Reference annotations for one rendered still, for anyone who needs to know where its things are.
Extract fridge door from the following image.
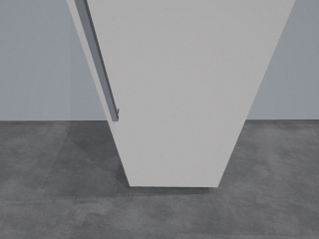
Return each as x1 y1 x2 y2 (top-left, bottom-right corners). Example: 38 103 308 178
67 0 295 187

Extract handle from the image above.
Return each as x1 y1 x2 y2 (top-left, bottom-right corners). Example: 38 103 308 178
74 0 119 121

